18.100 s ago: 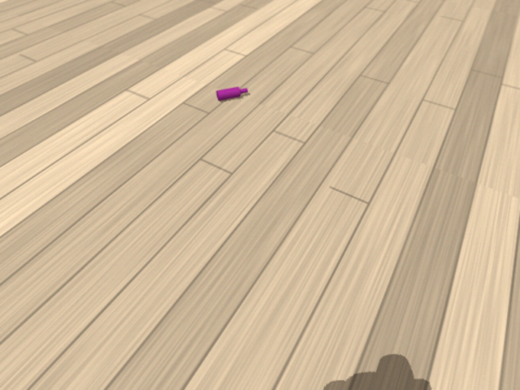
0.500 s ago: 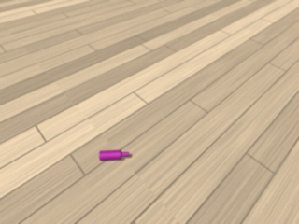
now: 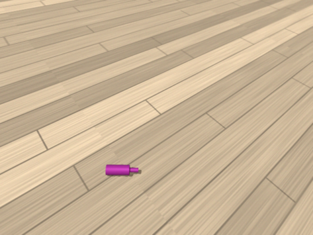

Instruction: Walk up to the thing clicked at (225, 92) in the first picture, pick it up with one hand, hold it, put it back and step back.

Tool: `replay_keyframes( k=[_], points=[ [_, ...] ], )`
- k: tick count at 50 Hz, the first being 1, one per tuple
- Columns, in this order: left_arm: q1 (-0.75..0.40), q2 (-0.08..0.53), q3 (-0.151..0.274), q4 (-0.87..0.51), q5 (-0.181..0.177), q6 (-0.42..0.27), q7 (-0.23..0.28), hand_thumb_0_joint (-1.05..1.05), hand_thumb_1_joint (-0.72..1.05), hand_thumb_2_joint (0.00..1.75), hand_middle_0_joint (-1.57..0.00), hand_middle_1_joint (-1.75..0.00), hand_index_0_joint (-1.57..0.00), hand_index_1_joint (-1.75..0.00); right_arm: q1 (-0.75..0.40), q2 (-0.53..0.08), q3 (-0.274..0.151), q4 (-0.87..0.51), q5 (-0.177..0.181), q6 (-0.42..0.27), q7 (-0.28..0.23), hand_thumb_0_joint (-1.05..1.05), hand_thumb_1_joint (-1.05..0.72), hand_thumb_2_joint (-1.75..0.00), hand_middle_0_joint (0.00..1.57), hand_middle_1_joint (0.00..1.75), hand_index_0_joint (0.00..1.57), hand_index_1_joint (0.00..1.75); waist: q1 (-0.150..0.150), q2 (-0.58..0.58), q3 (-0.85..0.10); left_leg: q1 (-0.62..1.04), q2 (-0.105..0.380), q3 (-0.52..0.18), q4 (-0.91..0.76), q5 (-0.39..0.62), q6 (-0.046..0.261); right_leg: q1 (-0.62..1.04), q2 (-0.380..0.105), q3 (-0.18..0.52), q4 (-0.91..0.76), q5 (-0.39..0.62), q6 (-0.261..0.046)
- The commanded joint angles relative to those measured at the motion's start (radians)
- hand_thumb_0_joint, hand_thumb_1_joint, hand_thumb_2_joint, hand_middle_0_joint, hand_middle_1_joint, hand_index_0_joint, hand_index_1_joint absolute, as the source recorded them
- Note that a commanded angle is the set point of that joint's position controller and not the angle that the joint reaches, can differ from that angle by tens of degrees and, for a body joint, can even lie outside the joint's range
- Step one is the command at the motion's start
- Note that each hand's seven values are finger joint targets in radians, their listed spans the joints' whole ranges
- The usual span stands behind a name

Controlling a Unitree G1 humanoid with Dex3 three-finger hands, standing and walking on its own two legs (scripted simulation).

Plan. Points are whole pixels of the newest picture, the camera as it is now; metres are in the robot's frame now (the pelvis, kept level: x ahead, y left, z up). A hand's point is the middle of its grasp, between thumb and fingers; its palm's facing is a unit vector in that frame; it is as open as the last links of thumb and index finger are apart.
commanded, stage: walk up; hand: left
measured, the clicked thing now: (122, 169) +0.64 +0.18 -0.74
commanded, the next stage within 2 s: none
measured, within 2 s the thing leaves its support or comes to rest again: neither
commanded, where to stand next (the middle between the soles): +0.27 -0.04 m, yaw +0 degrees
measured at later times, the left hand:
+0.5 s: hand (79, 207) +0.23 +0.22 -0.13, palm faces -0.02 -0.92 -0.38, open 7.4 cm
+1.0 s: hand (77, 207) +0.24 +0.23 -0.16, palm faces -0.01 -0.94 -0.34, open 7.4 cm
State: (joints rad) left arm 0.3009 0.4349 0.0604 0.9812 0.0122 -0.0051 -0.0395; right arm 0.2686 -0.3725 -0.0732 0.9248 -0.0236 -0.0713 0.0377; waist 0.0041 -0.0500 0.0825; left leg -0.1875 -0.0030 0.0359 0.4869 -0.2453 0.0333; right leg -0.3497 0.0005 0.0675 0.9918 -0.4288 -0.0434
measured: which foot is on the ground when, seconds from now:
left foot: down 0.00-0.28, up 0.30-0.60, down 0.62-1.00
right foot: up 0.00-0.24, down 0.26-1.00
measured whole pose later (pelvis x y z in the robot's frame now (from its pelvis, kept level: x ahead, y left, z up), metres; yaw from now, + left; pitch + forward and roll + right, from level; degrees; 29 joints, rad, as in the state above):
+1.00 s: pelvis +0.18 -0.03 -0.01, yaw +0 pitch -2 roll -1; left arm 0.16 0.37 0.00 1.05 0.00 0.00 -0.01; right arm 0.07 -0.35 0.01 1.00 0.00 -0.01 0.01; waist 0.03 0.01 0.09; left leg -0.31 0.03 0.02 0.53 -0.17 0.00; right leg -0.19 -0.01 -0.02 0.53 -0.30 0.01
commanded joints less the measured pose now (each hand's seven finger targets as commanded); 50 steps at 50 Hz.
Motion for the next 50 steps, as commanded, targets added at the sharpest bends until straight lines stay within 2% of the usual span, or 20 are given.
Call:
replay_keyframes(
  k=[1, 8, 10, 12, 13, 14, 15, 18, 20, 23, 27, 29, 30, 32, 33, 37, 38, 40, 45, 50],
  points=[
    [-0.005, 0.173, 0.042, -0.103, 0.004, -0.035, -0.013, 0.0, 0.9, 0.9, -0.2, -0.3, -0.2, -0.3, 0.042, -0.278, -0.068, -0.093, 0.005, -0.023, -0.017, 0.0, -0.9, -0.9, 0.2, 0.3, 0.2, 0.3, -0.036, 0.193, 0.021, 0.09, 0.262, -0.246, -0.281, 0.028, 0.177, -0.181, -0.069, -0.001, -0.106, 0.088, 0.038],
    [-0.086, 0.149, 0.057, -0.165, 0.013, -0.047, -0.033, 0.0, 0.9, 0.9, -0.2, -0.3, -0.2, -0.3, 0.06, -0.285, -0.064, -0.148, 0.016, -0.018, -0.008, 0.0, -0.9, -0.9, 0.2, 0.3, 0.2, 0.3, -0.038, 0.193, 0.02, -0.018, 0.218, -0.137, -0.204, 0.094, 0.149, 0.01, -0.055, -0.106, -0.361, 0.245, 0.018],
    [-0.035, 0.143, 0.065, -0.158, 0.011, -0.051, -0.03, 0.0, 0.9, 0.9, -0.2, -0.3, -0.2, -0.3, 0.032, -0.292, -0.064, -0.168, 0.016, -0.012, -0.01, 0.0, -0.9, -0.9, 0.2, 0.3, 0.2, 0.3, 0.003, 0.189, 0.006, -0.075, 0.23, -0.142, -0.14, 0.078, 0.137, 0.116, -0.04, -0.123, -0.383, 0.255, 0.008],
    [0.097, 0.178, 0.086, -0.127, 0.011, -0.067, -0.015, 0.0, 0.9, 0.9, -0.2, -0.3, -0.2, -0.3, 0.05, -0.229, -0.04, -0.184, 0.018, -0.01, -0.013, 0.0, -0.9, -0.9, 0.2, 0.3, 0.2, 0.3, 0.074, 0.033, -0.082, -0.124, 0.153, -0.071, 0.154, 0.207, 0.09, 0.34, -0.014, -0.106, -0.476, 0.226, -0.019],
    [0.173, 0.238, 0.108, -0.129, 0.02, -0.078, 0.001, 0.0, 0.9, 0.9, -0.2, -0.3, -0.2, -0.3, 0.11, -0.168, -0.017, -0.19, 0.023, -0.011, -0.018, 0.0, -0.9, -0.9, 0.2, 0.3, 0.2, 0.3, 0.1, -0.175, -0.141, -0.209, 0.054, -0.003, 0.459, 0.105, 0.048, 0.424, -0.172, 0.127, -0.602, 0.131, -0.062],
    [0.163, 0.293, 0.109, -0.167, 0.011, -0.084, 0.009, 0.0, 0.9, 0.9, -0.2, -0.3, -0.2, -0.3, 0.15, -0.144, -0.004, -0.199, 0.025, -0.007, -0.02, 0.0, -0.9, -0.9, 0.2, 0.3, 0.2, 0.3, 0.073, -0.249, -0.125, -0.392, -0.069, -0.012, 0.611, -0.275, 0.003, 0.476, -0.397, 0.522, -0.722, 0.128, -0.16],
    [0.11, 0.303, 0.108, -0.178, -0.005, -0.077, 0.007, 0.0, 0.9, 0.9, -0.2, -0.3, -0.2, -0.3, 0.133, -0.247, -0.033, -0.166, 0.016, 0.005, -0.035, 0.0, -0.9, -0.9, 0.2, 0.3, 0.2, 0.3, 0.065, -0.109, -0.08, -0.371, -0.015, -0.102, 0.719, -0.316, 0.014, 0.327, -0.436, 0.55, -0.719, 0.084, -0.247],
    [0.004, 0.224, 0.08, -0.208, -0.013, -0.071, 0.017, 0.0, 0.9, 0.9, -0.2, -0.3, -0.2, -0.3, 0.152, -0.248, -0.034, -0.126, 0.028, 0.015, -0.028, 0.0, -0.9, -0.9, 0.2, 0.3, 0.2, 0.3, 0.013, -0.077, 0.021, -0.328, 0.052, -0.14, 0.649, -0.19, 0.01, 0.126, -0.299, 0.27, -0.745, 0.046, -0.19],
    [-0.009, 0.204, 0.068, -0.22, -0.006, -0.076, 0.02, 0.0, 0.9, 0.9, -0.2, -0.3, -0.2, -0.3, 0.185, -0.227, -0.032, -0.103, 0.02, 0.022, -0.019, 0.0, -0.9, -0.9, 0.2, 0.3, 0.2, 0.3, 0.0, -0.106, 0.002, -0.285, 0.043, -0.099, 0.583, -0.133, -0.011, 0.105, -0.248, 0.149, -0.715, 0.242, -0.176],
    [-0.025, 0.181, 0.051, -0.228, 0.002, -0.074, 0.032, 0.0, 0.9, 0.9, -0.2, -0.3, -0.2, -0.3, 0.147, -0.183, -0.021, -0.097, 0.009, 0.032, -0.022, 0.0, -0.9, -0.9, 0.2, 0.3, 0.2, 0.3, 0.0, -0.084, -0.016, -0.194, 0.053, -0.064, 0.371, -0.142, -0.04, 0.049, -0.234, 0.035, -0.65, 0.492, -0.177],
    [-0.067, 0.186, 0.037, -0.218, -0.009, -0.051, 0.041, 0.0, 0.9, 0.9, -0.2, -0.3, -0.2, -0.3, 0.088, -0.166, -0.017, -0.084, 0.014, 0.032, -0.036, 0.0, -0.9, -0.9, 0.2, 0.3, 0.2, 0.3, -0.003, -0.085, -0.093, -0.068, 0.023, -0.006, 0.182, 0.005, -0.025, 0.064, -0.241, 0.016, -0.5, 0.689, -0.151],
    [-0.102, 0.168, 0.022, -0.221, -0.02, -0.035, 0.043, 0.0, 0.9, 0.9, -0.2, -0.3, -0.2, -0.3, 0.099, -0.191, -0.025, -0.072, 0.009, 0.022, -0.044, 0.0, -0.9, -0.9, 0.2, 0.3, 0.2, 0.3, -0.03, -0.03, -0.113, 0.036, 0.02, -0.019, 0.06, 0.18, -0.003, -0.004, -0.208, 0.006, -0.396, 0.532, -0.1],
    [-0.098, 0.144, 0.013, -0.215, -0.024, -0.025, 0.044, 0.0, 0.9, 0.9, -0.2, -0.3, -0.2, -0.3, 0.069, -0.234, -0.034, -0.075, 0.003, 0.02, -0.048, 0.0, -0.9, -0.9, 0.2, 0.3, 0.2, 0.3, -0.022, 0.068, -0.099, 0.034, 0.101, -0.124, 0.012, 0.275, 0.015, -0.047, -0.151, -0.017, -0.362, 0.377, -0.059],
    [-0.03, 0.14, 0.012, -0.168, -0.038, 0.004, 0.048, 0.0, 0.9, 0.9, -0.2, -0.3, -0.2, -0.3, -0.039, -0.322, -0.038, -0.11, 0.015, 0.015, -0.049, 0.0, -0.9, -0.9, 0.2, 0.3, 0.2, 0.3, 0.02, 0.212, -0.12, -0.117, 0.335, -0.436, -0.108, 0.147, 0.19, 0.053, 0.001, -0.068, -0.197, -0.053, 0.003],
    [-0.031, 0.154, 0.019, -0.139, -0.03, 0.01, 0.05, 0.0, 0.9, 0.9, -0.2, -0.3, -0.2, -0.3, -0.067, -0.314, -0.036, -0.104, 0.011, 0.02, -0.048, 0.0, -0.9, -0.9, 0.2, 0.3, 0.2, 0.3, 0.018, 0.208, -0.118, -0.158, 0.337, -0.461, -0.119, 0.092, 0.207, 0.09, -0.005, -0.044, -0.164, -0.124, 0.001],
    [0.007, 0.142, 0.016, -0.068, -0.019, -0.008, 0.05, 0.0, 0.9, 0.9, -0.2, -0.3, -0.2, -0.3, -0.145, -0.253, -0.008, -0.084, 0.018, 0.036, -0.051, 0.0, -0.9, -0.9, 0.2, 0.3, 0.2, 0.3, 0.055, 0.244, -0.131, -0.119, 0.224, -0.249, 0.032, 0.277, 0.105, 0.136, -0.038, -0.045, -0.413, 0.143, -0.006],
    [-0.019, 0.165, 0.021, -0.062, -0.01, -0.014, 0.051, 0.0, 0.9, 0.9, -0.2, -0.3, -0.2, -0.3, -0.126, -0.234, -0.001, -0.077, 0.024, 0.04, -0.048, 0.0, -0.9, -0.9, 0.2, 0.3, 0.2, 0.3, 0.035, 0.192, -0.148, -0.137, 0.195, -0.224, 0.06, 0.268, 0.074, 0.179, -0.068, 0.003, -0.447, 0.246, -0.013],
    [-0.112, 0.194, 0.018, -0.071, -0.005, -0.019, 0.045, 0.0, 0.9, 0.9, -0.2, -0.3, -0.2, -0.3, -0.123, -0.215, 0.003, -0.057, 0.032, 0.045, -0.045, 0.0, -0.9, -0.9, 0.2, 0.3, 0.2, 0.3, -0.01, 0.115, -0.135, -0.075, 0.127, -0.171, 0.026, 0.041, 0.024, 0.08, -0.141, 0.088, -0.5, 0.193, -0.053],
    [-0.155, 0.149, -0.01, -0.015, -0.013, -0.022, 0.038, 0.0, 0.9, 0.9, -0.2, -0.3, -0.2, -0.3, -0.206, -0.211, 0.019, -0.002, 0.024, 0.037, -0.035, 0.0, -0.9, -0.9, 0.2, 0.3, 0.2, 0.3, -0.001, 0.082, -0.097, -0.034, 0.149, -0.191, -0.062, -0.008, 0.03, 0.068, -0.113, 0.047, -0.57, 0.134, -0.016],
    [-0.198, 0.153, -0.014, 0.029, -0.014, -0.031, 0.037, 0.0, 0.9, 0.9, -0.2, -0.3, -0.2, -0.3, -0.232, -0.199, 0.032, 0.056, 0.031, 0.033, -0.032, 0.0, -0.9, -0.9, 0.2, 0.3, 0.2, 0.3, -0.008, 0.037, -0.1, 0.046, 0.128, -0.142, -0.082, 0.132, 0.004, 0.097, -0.14, 0.063, -0.652, 0.246, 0.0]
  ],
)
